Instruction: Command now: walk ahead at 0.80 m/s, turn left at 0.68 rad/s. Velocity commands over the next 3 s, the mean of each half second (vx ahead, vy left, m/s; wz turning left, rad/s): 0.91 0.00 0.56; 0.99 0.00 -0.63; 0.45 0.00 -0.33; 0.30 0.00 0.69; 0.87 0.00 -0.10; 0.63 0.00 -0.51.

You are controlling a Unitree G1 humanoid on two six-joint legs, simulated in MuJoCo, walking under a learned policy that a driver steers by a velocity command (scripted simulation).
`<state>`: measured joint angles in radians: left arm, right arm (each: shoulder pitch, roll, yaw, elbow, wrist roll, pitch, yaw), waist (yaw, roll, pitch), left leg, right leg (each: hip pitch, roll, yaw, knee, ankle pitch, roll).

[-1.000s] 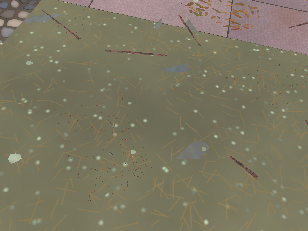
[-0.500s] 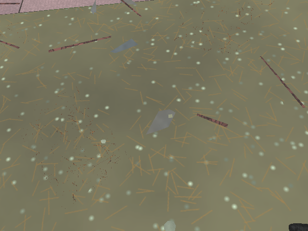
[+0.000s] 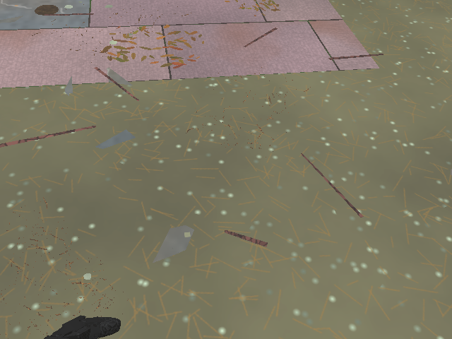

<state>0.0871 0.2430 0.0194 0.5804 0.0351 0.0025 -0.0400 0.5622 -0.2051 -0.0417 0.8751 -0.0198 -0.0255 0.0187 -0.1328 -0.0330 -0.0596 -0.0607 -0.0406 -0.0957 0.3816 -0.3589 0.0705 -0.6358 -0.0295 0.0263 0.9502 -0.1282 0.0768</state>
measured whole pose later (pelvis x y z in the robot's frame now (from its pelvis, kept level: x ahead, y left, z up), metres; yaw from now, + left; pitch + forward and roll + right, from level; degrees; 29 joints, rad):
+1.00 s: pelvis +0.68 +0.15 -0.03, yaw -2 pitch +0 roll +2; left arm 0.01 0.31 0.03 0.69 0.02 0.00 -0.09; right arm 0.49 -0.27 -0.03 0.92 -0.02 -0.10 -0.02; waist -0.05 -0.02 0.05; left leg 0.27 -0.03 0.33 0.20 -0.44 -0.03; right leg -0.74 -0.03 -0.17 0.79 0.03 -0.16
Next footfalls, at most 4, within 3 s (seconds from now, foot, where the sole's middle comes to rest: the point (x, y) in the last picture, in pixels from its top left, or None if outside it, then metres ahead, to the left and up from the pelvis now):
0.18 right None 0.20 -0.14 -0.78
0.60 left None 0.50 0.23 -0.78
1.06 right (151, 235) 0.94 0.12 -0.78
1.48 left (140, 168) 1.26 0.16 -0.78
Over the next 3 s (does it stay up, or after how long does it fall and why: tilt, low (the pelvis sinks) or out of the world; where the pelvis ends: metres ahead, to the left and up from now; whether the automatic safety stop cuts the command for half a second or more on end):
stays up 1.84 0.17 -0.01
